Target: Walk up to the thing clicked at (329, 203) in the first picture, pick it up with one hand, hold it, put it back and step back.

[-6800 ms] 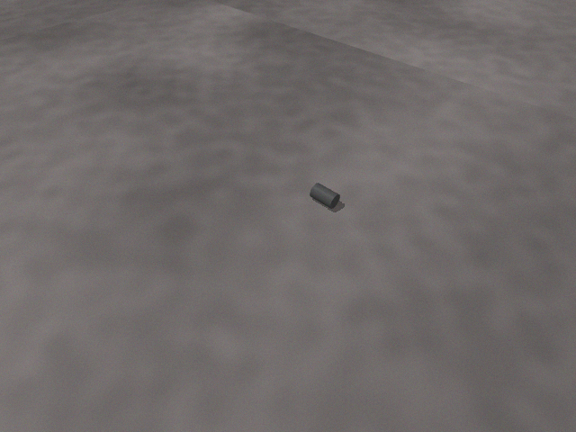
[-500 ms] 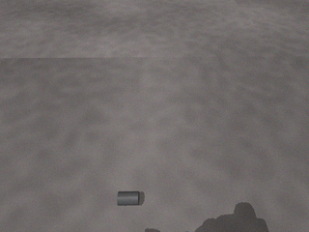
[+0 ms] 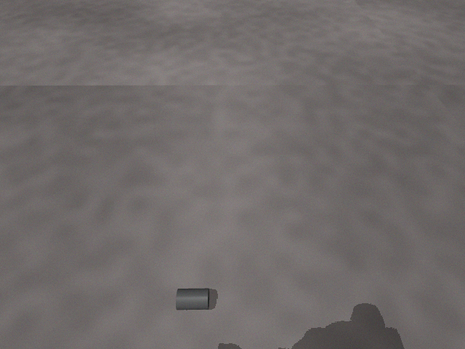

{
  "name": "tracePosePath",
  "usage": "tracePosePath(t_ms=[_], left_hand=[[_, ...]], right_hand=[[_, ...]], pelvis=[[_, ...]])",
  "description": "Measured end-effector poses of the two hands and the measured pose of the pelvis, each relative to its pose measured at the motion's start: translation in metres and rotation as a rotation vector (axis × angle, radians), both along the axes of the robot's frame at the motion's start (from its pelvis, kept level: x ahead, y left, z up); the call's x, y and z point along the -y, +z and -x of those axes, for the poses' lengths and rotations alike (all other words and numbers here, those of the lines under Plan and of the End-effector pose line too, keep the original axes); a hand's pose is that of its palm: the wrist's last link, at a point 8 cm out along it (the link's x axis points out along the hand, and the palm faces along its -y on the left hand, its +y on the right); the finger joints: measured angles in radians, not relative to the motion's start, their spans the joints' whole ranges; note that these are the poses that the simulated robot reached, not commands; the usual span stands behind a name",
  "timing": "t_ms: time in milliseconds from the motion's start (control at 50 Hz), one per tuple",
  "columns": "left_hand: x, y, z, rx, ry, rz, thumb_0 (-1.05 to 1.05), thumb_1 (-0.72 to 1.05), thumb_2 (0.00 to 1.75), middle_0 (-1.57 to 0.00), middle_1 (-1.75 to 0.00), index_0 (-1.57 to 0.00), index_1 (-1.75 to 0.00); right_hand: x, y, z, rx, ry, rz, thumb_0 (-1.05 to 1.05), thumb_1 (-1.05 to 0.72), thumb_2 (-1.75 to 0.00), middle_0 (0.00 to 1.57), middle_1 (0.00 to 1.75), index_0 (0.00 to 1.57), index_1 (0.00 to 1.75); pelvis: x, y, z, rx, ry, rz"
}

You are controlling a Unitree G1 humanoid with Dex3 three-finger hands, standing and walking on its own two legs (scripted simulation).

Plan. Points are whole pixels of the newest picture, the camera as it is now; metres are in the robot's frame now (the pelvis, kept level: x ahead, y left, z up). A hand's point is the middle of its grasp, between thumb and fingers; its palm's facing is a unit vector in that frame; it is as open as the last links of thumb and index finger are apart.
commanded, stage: stand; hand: left
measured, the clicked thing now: (193, 298) +0.45 +0.19 -0.74
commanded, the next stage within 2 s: walk up in 0.76 s
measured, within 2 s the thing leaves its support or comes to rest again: neither
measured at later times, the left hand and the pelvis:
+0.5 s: hand out of the picture +0.07 +0.26 -0.16, palm faces -0.04 -0.94 -0.35, open 7.4 cm; pelvis +0.00 +0.00 +0.00, yaw +0 degrees
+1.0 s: hand out of the picture +0.07 +0.24 -0.16, palm faces -0.04 -0.93 -0.36, open 7.4 cm; pelvis +0.02 -0.03 -0.01, yaw -1 degrees
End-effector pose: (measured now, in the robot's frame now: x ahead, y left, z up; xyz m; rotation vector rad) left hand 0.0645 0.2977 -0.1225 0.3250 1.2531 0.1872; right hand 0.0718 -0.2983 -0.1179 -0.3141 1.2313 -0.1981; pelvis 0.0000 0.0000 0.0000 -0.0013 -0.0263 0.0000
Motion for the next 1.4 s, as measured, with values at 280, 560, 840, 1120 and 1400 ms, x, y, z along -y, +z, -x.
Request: tracePosePath(t_ms=[280,560,840,1120,1400], left_hand=[[-0.001,0.001,-0.003,0.009,0.0,-0.006,0.0,0.9,0.9,-0.21,-0.3,-0.2,-0.3],[-0.002,0.0,-0.003,0.008,0.0,-0.004,0.0,0.9,0.9,-0.21,-0.3,-0.2,-0.3],[-0.005,-0.003,-0.002,-0.002,0.007,-0.001,0.01,0.9,0.9,-0.21,-0.3,-0.2,-0.3],[0.028,-0.002,-0.004,-0.026,0.018,-0.013,0.0,0.9,0.9,-0.21,-0.3,-0.2,-0.3],[0.065,-0.012,-0.076,0.064,-0.02,0.019,0.01,0.9,0.9,-0.21,-0.3,-0.2,-0.3]], right_hand=[[-0.001,0.0,-0.002,0.002,0.001,-0.001,0.0,-0.9,-0.89,0.2,0.3,0.2,0.3],[0.0,0.001,-0.001,-0.004,0.0,0.004,0.0,-0.9,-0.89,0.2,0.3,0.2,0.3],[0.001,0.001,0.001,0.021,-0.003,0.008,0.0,-0.9,-0.89,0.2,0.3,0.21,0.3],[0.056,-0.001,-0.015,0.008,-0.01,0.07,0.01,-0.9,-0.89,0.2,0.3,0.2,0.3],[0.063,0.001,-0.059,0.072,0.001,0.036,0.0,-0.9,-0.89,0.21,0.3,0.21,0.3]], pelvis=[[0.0,0.0,-0.002,0.001,0.004,0.001],[-0.001,0.0,-0.002,0.001,0.005,0.002],[0.003,-0.003,-0.005,0.002,-0.001,-0.01],[0.036,-0.009,-0.031,0.004,-0.016,0.006],[0.062,-0.012,-0.054,0.024,-0.021,0.008]])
